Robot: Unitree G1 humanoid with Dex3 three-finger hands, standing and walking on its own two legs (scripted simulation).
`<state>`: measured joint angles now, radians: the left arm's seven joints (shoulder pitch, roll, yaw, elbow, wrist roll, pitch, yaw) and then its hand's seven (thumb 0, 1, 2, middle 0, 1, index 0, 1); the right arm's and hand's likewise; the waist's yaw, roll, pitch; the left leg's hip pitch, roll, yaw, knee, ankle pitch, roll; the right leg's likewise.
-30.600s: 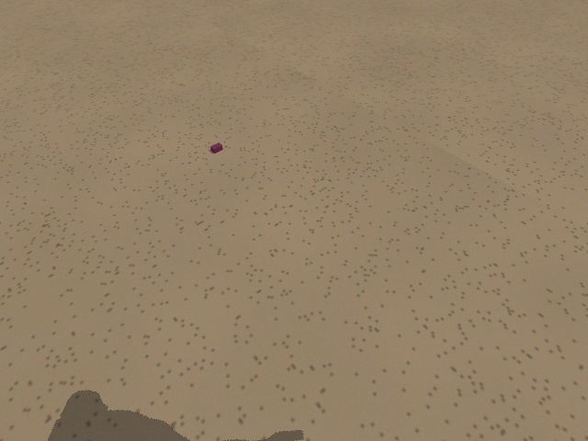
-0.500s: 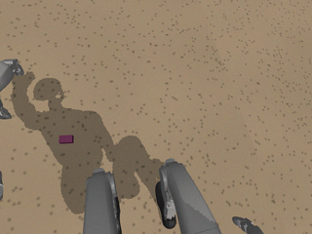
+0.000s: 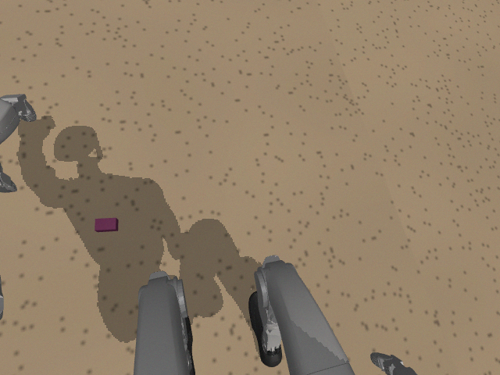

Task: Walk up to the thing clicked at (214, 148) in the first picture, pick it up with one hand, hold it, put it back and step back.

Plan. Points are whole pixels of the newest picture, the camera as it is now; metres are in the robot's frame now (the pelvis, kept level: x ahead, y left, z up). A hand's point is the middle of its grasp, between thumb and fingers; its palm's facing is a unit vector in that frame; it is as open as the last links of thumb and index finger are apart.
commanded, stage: approach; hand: left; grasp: from above
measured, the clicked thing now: (106, 225) +0.46 +0.30 -0.54
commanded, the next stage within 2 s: rest palm in 0.90 s
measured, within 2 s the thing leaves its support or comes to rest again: neither
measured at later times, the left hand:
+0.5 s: hand (73, 207) +0.45 +0.31 -0.31, palm faces -0.47 -0.03 -0.88, open 12.4 cm
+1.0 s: hand (102, 222) +0.45 +0.29 -0.47, palm faces -0.45 -0.07 -0.89, open 12.1 cm
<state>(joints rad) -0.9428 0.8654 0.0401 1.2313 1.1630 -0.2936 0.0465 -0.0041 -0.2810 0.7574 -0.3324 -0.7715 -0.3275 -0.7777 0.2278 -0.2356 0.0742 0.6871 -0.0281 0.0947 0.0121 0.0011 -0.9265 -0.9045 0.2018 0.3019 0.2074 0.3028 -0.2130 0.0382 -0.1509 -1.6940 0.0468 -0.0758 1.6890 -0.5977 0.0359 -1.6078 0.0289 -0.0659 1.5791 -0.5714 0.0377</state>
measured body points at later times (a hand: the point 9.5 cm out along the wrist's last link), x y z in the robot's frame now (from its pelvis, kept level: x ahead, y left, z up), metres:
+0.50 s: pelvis -0.02 -0.01 -0.15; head +0.24 +0.07 +0.21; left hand +0.47 +0.31 -0.26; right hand +0.03 -0.28 -0.25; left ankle +0.06 +0.10 -0.52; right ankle +0.08 -0.14 -0.52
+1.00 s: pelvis -0.02 -0.02 -0.25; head +0.26 +0.07 +0.09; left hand +0.47 +0.29 -0.42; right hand +0.01 -0.29 -0.32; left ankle +0.06 +0.10 -0.52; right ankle +0.08 -0.14 -0.52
